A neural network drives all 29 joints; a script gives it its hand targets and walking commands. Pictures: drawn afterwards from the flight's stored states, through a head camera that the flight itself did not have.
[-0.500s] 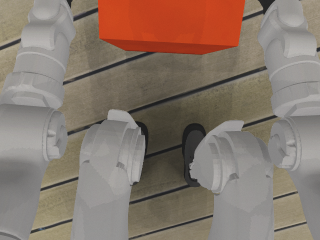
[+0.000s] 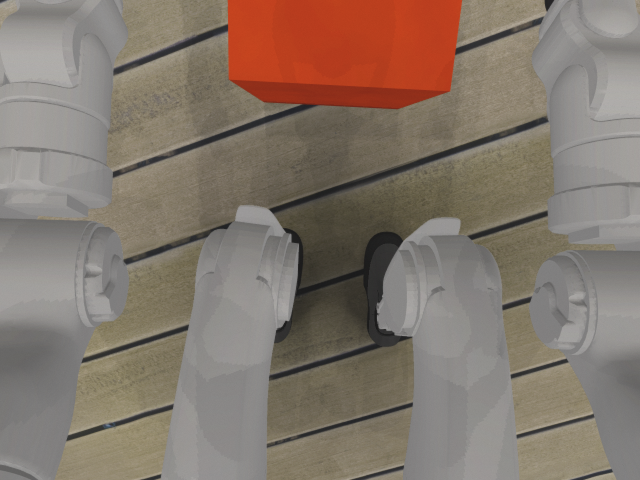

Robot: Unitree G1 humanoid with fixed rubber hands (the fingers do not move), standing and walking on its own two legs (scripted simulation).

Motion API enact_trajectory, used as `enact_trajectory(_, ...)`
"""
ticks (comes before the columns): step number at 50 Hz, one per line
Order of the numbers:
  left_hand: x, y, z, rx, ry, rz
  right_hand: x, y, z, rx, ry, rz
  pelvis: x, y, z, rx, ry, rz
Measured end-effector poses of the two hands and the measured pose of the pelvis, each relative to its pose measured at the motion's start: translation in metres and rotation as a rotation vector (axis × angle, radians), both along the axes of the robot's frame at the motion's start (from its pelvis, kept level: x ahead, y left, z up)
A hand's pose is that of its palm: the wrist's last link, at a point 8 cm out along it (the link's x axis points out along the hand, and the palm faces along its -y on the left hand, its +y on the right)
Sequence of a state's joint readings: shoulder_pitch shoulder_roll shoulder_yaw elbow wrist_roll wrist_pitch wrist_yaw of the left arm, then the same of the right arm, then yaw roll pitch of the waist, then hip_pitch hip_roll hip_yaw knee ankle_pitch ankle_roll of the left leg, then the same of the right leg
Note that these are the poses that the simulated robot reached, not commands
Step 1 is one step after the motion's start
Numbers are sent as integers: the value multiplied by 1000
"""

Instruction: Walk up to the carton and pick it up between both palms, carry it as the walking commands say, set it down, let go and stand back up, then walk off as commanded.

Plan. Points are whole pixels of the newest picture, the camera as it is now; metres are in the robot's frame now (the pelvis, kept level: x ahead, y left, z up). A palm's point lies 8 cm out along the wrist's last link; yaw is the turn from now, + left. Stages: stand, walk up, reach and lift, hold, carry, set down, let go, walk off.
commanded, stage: set down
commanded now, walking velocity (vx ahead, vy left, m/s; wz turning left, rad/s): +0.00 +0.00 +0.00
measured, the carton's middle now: (339, 8) +0.56 +0.02 -0.30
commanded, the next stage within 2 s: let go in 0.92 s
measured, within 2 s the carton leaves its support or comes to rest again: neither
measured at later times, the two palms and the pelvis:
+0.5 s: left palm out of the picture +0.55 +0.24 +0.01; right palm out of the picture +0.56 -0.17 +0.01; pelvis +0.00 +0.00 +0.13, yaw +0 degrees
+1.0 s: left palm out of the picture +0.54 +0.24 +0.12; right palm out of the picture +0.55 -0.17 +0.12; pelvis +0.02 +0.00 +0.24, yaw +1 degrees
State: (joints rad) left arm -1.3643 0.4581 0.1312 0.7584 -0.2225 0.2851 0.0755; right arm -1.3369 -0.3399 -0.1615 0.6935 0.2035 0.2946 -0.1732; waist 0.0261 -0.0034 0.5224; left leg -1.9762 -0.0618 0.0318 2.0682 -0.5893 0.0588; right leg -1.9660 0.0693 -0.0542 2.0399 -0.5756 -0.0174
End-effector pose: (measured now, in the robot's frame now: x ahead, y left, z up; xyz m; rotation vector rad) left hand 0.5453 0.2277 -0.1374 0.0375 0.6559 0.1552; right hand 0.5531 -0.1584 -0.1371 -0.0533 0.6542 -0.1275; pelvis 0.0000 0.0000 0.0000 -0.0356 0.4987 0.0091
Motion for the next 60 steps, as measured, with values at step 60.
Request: enact_trajectory(60,-79,8,251,109,124,-113,-80,-17,254,-114,111,116,32,4,267,23,-127,0)
